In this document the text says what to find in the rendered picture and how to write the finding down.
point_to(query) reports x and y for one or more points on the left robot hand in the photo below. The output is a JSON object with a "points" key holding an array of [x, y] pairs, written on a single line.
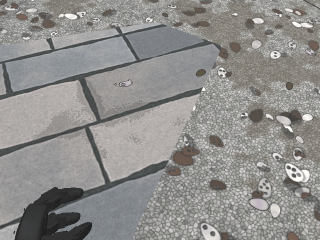
{"points": [[36, 224]]}

